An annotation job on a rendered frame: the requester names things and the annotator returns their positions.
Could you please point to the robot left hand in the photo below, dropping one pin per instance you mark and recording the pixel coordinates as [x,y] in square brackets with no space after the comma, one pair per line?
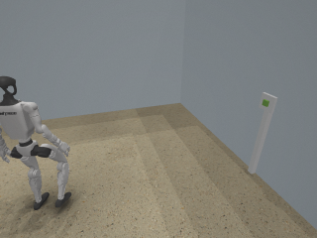
[5,152]

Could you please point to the robot right upper arm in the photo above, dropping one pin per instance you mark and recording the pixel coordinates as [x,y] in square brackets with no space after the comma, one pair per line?
[33,110]

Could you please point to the robot right hand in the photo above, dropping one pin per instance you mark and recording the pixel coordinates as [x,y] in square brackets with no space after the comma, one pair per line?
[64,148]

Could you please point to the panel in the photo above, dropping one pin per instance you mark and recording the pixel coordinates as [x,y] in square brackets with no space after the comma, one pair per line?
[268,111]

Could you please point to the robot foot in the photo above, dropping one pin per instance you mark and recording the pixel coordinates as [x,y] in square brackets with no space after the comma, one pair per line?
[44,197]
[60,202]

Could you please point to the right robot foot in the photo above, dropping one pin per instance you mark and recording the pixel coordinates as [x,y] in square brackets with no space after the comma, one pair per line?
[60,202]

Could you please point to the robot right forearm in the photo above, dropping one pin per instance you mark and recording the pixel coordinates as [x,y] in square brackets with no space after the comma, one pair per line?
[50,136]

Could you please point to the left robot foot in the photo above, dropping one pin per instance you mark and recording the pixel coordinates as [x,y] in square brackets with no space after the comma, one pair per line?
[44,197]

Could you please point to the button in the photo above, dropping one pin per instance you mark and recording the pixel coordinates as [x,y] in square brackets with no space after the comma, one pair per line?
[265,103]

